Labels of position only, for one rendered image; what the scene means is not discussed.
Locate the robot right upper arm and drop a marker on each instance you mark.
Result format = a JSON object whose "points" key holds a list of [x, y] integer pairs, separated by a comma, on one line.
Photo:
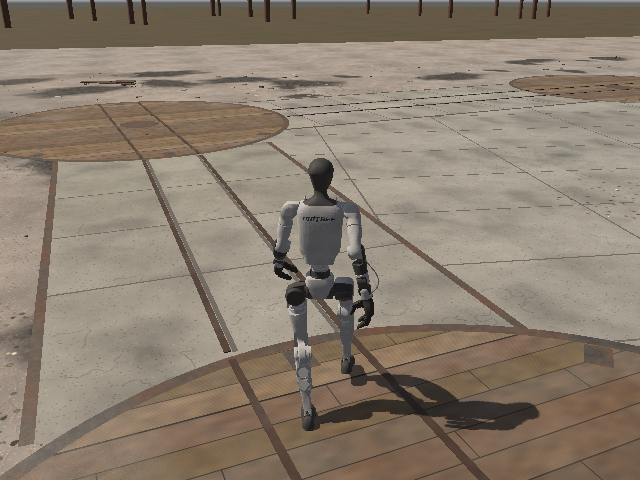
{"points": [[351, 212]]}

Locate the left robot thigh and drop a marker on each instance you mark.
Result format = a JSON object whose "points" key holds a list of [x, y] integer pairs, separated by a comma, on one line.
{"points": [[297, 310]]}

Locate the left robot forearm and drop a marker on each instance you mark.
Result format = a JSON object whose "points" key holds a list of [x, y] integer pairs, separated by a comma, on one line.
{"points": [[279, 258]]}

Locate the robot left upper arm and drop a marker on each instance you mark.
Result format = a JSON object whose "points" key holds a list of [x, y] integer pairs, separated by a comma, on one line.
{"points": [[288, 212]]}

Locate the right robot forearm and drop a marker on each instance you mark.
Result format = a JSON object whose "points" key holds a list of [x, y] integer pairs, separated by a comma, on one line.
{"points": [[362, 277]]}

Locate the robot right hand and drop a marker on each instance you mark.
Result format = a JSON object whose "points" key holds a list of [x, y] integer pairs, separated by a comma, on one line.
{"points": [[368, 306]]}

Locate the robot left hand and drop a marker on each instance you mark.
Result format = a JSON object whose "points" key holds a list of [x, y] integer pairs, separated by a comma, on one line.
{"points": [[278, 271]]}

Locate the robot head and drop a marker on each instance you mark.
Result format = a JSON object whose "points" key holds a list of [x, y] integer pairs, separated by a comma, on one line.
{"points": [[321, 173]]}

